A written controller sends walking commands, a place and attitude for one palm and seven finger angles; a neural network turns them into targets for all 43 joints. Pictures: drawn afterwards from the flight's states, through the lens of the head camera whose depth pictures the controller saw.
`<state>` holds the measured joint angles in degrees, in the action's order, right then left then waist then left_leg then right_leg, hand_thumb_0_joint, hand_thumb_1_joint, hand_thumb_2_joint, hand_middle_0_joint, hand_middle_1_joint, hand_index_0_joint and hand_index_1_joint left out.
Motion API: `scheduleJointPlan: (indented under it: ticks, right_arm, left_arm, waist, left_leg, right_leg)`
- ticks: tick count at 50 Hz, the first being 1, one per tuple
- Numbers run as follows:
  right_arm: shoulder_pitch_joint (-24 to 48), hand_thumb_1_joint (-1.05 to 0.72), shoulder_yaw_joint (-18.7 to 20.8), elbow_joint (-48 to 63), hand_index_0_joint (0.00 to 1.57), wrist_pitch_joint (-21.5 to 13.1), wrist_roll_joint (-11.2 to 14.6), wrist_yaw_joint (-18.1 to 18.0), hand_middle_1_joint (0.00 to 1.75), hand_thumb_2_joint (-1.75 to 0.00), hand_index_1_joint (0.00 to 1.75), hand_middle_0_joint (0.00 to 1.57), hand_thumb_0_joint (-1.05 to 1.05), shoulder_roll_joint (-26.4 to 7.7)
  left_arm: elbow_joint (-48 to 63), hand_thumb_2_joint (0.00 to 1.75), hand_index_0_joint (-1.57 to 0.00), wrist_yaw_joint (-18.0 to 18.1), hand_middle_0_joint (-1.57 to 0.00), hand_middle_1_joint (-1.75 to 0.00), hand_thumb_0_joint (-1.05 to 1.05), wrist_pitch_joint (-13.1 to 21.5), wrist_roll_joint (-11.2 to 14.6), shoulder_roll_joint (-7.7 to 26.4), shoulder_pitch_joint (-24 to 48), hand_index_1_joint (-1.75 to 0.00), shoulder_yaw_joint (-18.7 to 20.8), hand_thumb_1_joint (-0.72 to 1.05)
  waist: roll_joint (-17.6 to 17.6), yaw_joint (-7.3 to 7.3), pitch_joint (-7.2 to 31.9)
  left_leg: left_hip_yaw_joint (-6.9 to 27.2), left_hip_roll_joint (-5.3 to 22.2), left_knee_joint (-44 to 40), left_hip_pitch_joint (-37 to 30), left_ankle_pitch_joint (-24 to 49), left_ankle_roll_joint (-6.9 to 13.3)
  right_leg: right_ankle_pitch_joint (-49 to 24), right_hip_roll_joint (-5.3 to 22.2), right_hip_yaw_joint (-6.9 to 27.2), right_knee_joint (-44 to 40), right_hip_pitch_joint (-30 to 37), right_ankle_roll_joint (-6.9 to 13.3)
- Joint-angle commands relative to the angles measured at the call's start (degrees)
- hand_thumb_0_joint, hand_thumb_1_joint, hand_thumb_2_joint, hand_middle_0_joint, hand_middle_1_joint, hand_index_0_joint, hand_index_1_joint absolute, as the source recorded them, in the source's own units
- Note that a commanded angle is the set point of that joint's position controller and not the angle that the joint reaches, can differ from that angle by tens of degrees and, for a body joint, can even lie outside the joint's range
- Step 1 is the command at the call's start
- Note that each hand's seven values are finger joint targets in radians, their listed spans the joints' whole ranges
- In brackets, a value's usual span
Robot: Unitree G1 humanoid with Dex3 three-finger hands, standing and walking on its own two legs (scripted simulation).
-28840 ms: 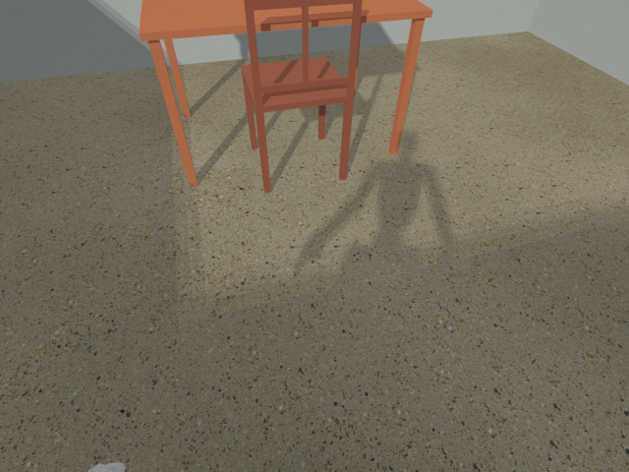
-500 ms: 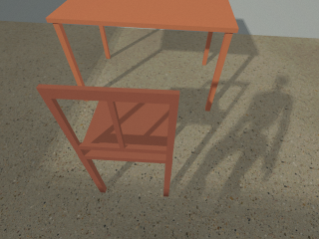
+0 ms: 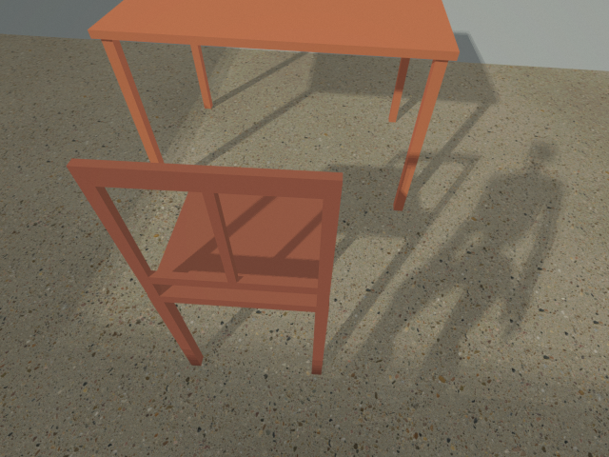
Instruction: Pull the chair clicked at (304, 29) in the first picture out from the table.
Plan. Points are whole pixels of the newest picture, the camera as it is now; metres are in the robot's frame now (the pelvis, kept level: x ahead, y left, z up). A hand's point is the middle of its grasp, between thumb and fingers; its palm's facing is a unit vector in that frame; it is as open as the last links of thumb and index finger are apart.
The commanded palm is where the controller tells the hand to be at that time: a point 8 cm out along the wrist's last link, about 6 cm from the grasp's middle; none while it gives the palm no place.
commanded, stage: look to check the result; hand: left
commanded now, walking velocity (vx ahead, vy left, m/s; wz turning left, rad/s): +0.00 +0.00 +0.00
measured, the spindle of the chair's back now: (222, 240) +0.50 +0.19 -0.09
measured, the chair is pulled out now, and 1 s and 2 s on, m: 0.65 0.65 0.65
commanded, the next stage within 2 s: stand and wait in 0.14 s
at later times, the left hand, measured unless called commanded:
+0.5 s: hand out of the picture +0.00 +0.16 -0.17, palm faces +0.05 -0.98 -0.18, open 7.3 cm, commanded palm none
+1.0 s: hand out of the picture +0.00 +0.16 -0.17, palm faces +0.06 -0.98 -0.19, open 7.3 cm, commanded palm none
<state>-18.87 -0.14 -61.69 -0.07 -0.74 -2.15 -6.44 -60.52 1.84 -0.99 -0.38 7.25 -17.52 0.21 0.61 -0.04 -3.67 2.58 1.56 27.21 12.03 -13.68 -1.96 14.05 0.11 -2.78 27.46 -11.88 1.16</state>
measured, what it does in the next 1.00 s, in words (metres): stands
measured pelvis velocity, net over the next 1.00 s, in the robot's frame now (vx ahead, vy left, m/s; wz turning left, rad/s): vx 0.00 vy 0.00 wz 0.01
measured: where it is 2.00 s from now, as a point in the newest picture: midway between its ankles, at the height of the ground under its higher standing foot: outside the picture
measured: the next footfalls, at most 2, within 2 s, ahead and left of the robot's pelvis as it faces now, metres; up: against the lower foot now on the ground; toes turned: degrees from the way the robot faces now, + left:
none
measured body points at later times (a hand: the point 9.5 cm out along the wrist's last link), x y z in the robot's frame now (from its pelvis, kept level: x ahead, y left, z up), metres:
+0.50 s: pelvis +0.00 +0.00 +0.00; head +0.02 -0.01 +0.45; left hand +0.00 +0.22 -0.16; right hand -0.01 -0.21 -0.16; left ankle +0.01 +0.14 -0.74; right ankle +0.01 -0.11 -0.74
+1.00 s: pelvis +0.00 +0.00 +0.00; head +0.02 -0.01 +0.45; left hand +0.00 +0.21 -0.16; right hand -0.01 -0.21 -0.16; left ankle +0.01 +0.14 -0.74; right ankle +0.01 -0.11 -0.74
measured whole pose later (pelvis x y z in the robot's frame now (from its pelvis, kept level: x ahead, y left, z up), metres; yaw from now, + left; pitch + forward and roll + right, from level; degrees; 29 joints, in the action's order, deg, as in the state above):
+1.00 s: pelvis +0.00 +0.00 +0.00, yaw +0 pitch -2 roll +0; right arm -18.5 -0.3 -61.9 -0.2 -0.6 -2.4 -6.8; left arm -60.4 1.8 -1.0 -0.3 7.3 -17.2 0.6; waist 0.8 0.1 -4.1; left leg 3.0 1.6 26.2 11.0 -13.5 -2.2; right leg 14.3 0.1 -3.2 27.1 -11.0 1.4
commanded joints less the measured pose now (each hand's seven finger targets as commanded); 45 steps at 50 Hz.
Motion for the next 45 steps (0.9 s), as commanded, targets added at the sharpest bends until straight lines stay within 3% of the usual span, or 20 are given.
scheduleJointPlan:
  ticks: [1,7,8,12,14,17,18,21,23,27,28,29,32,33,37,38,42,43,45]
  right_arm:
    - [-5.33,-0.90,0.63,1.26,0.20,-0.65,0.01,-0.12,0.30,-0.90,0.30,0.20,0.00,-4.39]
    - [-5.23,-0.90,0.59,1.09,0.20,-0.87,0.10,-0.28,0.30,-0.90,0.30,0.20,0.00,-4.53]
    - [-4.83,-0.90,0.53,1.06,0.20,-0.75,0.20,-0.29,0.30,-0.90,0.30,0.20,0.00,-4.46]
    - [-5.17,-0.90,0.57,1.15,0.20,-0.79,0.11,-0.24,0.30,-0.90,0.30,0.20,0.00,-4.65]
    - [-4.56,-0.90,0.62,1.15,0.20,-0.57,0.09,-0.22,0.30,-0.90,0.30,0.20,0.00,-4.61]
    - [-4.68,-0.90,0.60,1.17,0.20,-0.68,0.09,-0.20,0.30,-0.90,0.30,0.20,0.00,-4.61]
    - [-4.40,-0.90,0.60,1.09,0.20,-0.50,0.13,-0.24,0.30,-0.90,0.30,0.20,0.00,-4.47]
    - [-4.95,-0.90,0.59,1.28,0.20,-0.59,0.07,-0.19,0.30,-0.90,0.30,0.20,0.00,-4.73]
    - [-4.45,-0.90,0.66,1.31,0.20,-0.45,0.10,-0.21,0.30,-0.90,0.30,0.20,0.00,-4.68]
    - [-4.90,-0.90,0.61,1.36,0.20,-0.74,0.11,-0.21,0.30,-0.90,0.30,0.20,0.00,-4.83]
    - [-4.59,-0.90,0.57,1.26,0.20,-0.61,0.12,-0.26,0.30,-0.90,0.30,0.20,0.00,-4.66]
    - [-4.58,-0.90,0.61,1.25,0.20,-0.69,0.08,-0.26,0.30,-0.90,0.30,0.20,0.00,-4.85]
    - [-5.01,-0.90,0.58,1.27,0.20,-0.79,0.14,-0.24,0.30,-0.90,0.30,0.20,0.00,-4.78]
    - [-4.64,-0.90,0.61,1.23,0.20,-0.67,0.17,-0.32,0.30,-0.90,0.30,0.20,0.00,-4.71]
    - [-5.03,-0.90,0.57,1.26,0.20,-0.78,0.14,-0.30,0.30,-0.90,0.30,0.20,0.00,-4.90]
    - [-4.47,-0.90,0.58,1.17,0.20,-0.62,0.17,-0.30,0.30,-0.90,0.30,0.20,0.00,-4.71]
    - [-5.11,-0.90,0.53,1.14,0.20,-0.80,0.11,-0.29,0.30,-0.90,0.30,0.20,0.00,-4.71]
    - [-4.77,-0.90,0.52,1.09,0.20,-0.67,0.18,-0.32,0.30,-0.90,0.30,0.20,0.00,-4.61]
    - [-4.98,-0.90,0.51,1.11,0.20,-0.71,0.11,-0.28,0.30,-0.90,0.30,0.20,0.00,-4.76]
  left_arm:
    - [2.08,0.90,-0.20,0.19,-0.20,-0.30,0.00,1.07,-0.04,5.63,-4.09,-0.30,0.87,0.90]
    - [2.00,0.90,-0.20,0.19,-0.20,-0.30,0.00,1.07,-0.02,5.52,-3.81,-0.30,0.99,0.90]
    - [1.87,0.90,-0.20,0.18,-0.20,-0.30,0.00,0.99,-0.05,5.60,-3.72,-0.30,0.93,0.90]
    - [1.94,0.90,-0.20,0.17,-0.20,-0.30,0.00,1.06,-0.04,5.52,-3.87,-0.30,1.02,0.90]
    - [1.93,0.90,-0.20,0.20,-0.20,-0.30,0.00,0.99,-0.10,5.54,-3.87,-0.30,0.93,0.90]
    - [2.08,0.90,-0.20,0.15,-0.20,-0.30,0.00,1.05,-0.03,5.63,-3.82,-0.30,1.02,0.90]
    - [1.98,0.90,-0.20,0.16,-0.20,-0.30,0.00,0.98,-0.04,5.65,-3.66,-0.30,0.92,0.90]
    - [2.24,0.90,-0.20,0.16,-0.20,-0.30,0.00,1.01,-0.03,5.78,-3.72,-0.30,1.03,0.90]
    - [2.21,0.90,-0.20,0.14,-0.20,-0.30,0.00,0.91,-0.04,5.71,-3.54,-0.30,0.93,0.90]
    - [2.26,0.90,-0.20,0.14,-0.20,-0.30,0.00,1.07,-0.02,5.71,-3.72,-0.30,1.12,0.90]
    - [2.29,0.90,-0.20,0.14,-0.20,-0.30,0.00,0.98,-0.03,5.70,-3.59,-0.30,1.04,0.90]
    - [2.30,0.90,-0.20,0.16,-0.20,-0.30,0.00,0.97,-0.05,5.66,-3.67,-0.30,1.03,0.90]
    - [2.30,0.90,-0.20,0.15,-0.20,-0.30,0.00,1.07,-0.02,5.75,-3.63,-0.30,1.10,0.90]
    - [2.20,0.90,-0.20,0.15,-0.20,-0.30,0.00,0.96,-0.03,5.61,-3.42,-0.30,1.04,0.90]
    - [2.22,0.90,-0.20,0.16,-0.20,-0.30,0.00,1.05,0.00,5.65,-3.65,-0.30,1.16,0.90]
    - [2.22,0.90,-0.20,0.17,-0.20,-0.30,0.00,0.96,-0.05,5.68,-3.57,-0.30,1.06,0.90]
    - [2.22,0.90,-0.20,0.17,-0.20,-0.30,0.00,1.10,0.01,5.66,-3.67,-0.30,1.23,0.90]
    - [2.12,0.90,-0.20,0.14,-0.20,-0.30,0.00,1.04,-0.04,5.65,-3.63,-0.30,1.12,0.90]
    - [2.26,0.90,-0.20,0.15,-0.20,-0.30,0.00,1.00,-0.04,5.77,-3.68,-0.30,1.16,0.90]
  waist:
    - [-0.09,0.04,-0.76]
    - [0.73,0.10,-0.66]
    - [-0.05,0.25,-2.42]
    - [-0.28,0.17,-0.60]
    - [-0.73,0.23,-2.73]
    - [-0.04,0.20,-0.99]
    - [-0.02,0.17,-3.03]
    - [-0.57,0.09,-1.47]
    - [-0.88,0.21,-3.11]
    - [-0.03,0.15,-0.95]
    - [-0.28,0.26,-2.51]
    - [0.68,0.22,-2.38]
    - [-0.76,0.15,-0.88]
    - [-0.21,0.21,-2.60]
    - [-0.28,0.15,-0.83]
    - [-0.12,0.32,-2.94]
    - [-0.39,0.20,-0.69]
    - [-0.63,0.28,-2.38]
    - [0.16,0.28,-2.05]
  left_leg:
    - [2.22,2.58,-4.54,0.96,4.37,4.20]
    - [2.43,2.88,-5.09,0.91,6.10,4.28]
    - [2.60,2.98,-5.60,1.71,5.37,4.48]
    - [2.43,2.79,-5.18,0.73,5.36,4.38]
    - [2.30,2.65,-5.23,1.43,4.25,4.33]
    - [2.28,2.59,-5.03,0.67,4.94,4.24]
    - [2.25,2.58,-5.48,1.36,3.98,4.33]
    - [2.43,2.53,-5.17,1.22,4.26,4.27]
    - [2.50,2.61,-5.72,1.52,2.93,4.40]
    - [2.54,2.71,-5.41,0.99,4.63,4.37]
    - [2.58,2.78,-5.80,1.55,3.93,4.47]
    - [2.50,2.83,-5.75,1.41,4.30,4.41]
    - [2.46,2.66,-5.34,0.91,5.34,4.33]
    - [2.71,2.80,-5.84,1.36,4.72,4.53]
    - [2.61,2.82,-5.53,0.70,4.97,4.43]
    - [2.63,2.77,-5.83,1.47,4.07,4.52]
    - [2.49,2.74,-5.45,0.61,5.43,4.38]
    - [2.58,2.74,-5.68,1.37,4.68,4.51]
    - [2.47,2.65,-5.49,1.36,4.70,4.36]
  right_leg:
    - [-3.03,5.30,5.54,-6.53,-1.13,2.64]
    - [-5.19,5.21,5.18,-6.00,0.02,2.49]
    - [-4.75,4.97,4.82,-6.52,-0.40,2.49]
    - [-4.33,5.40,4.95,-6.44,0.09,2.36]
    - [-3.32,5.29,5.10,-6.99,-1.02,2.49]
    - [-3.83,5.49,5.04,-6.69,-0.23,2.43]
    - [-3.03,5.06,5.09,-7.18,-1.13,2.56]
    - [-3.07,5.34,5.21,-6.76,-0.30,2.50]
    - [-1.73,5.01,4.95,-7.25,-1.45,2.57]
    - [-3.68,5.32,5.04,-6.53,0.04,2.45]
    - [-3.19,4.98,4.82,-6.91,-0.56,2.57]
    - [-3.44,5.15,5.00,-6.64,-0.70,2.51]
    - [-4.32,5.40,4.94,-6.36,0.30,2.46]
    - [-3.75,5.00,4.77,-6.72,-0.55,2.56]
    - [-3.86,5.29,4.92,-6.41,0.11,2.43]
    - [-3.23,5.01,4.73,-6.97,-0.76,2.56]
    - [-4.36,5.36,4.85,-6.35,0.40,2.52]
    - [-3.88,5.09,4.69,-6.91,-0.20,2.58]
    - [-3.53,5.40,4.79,-6.67,-0.19,2.52]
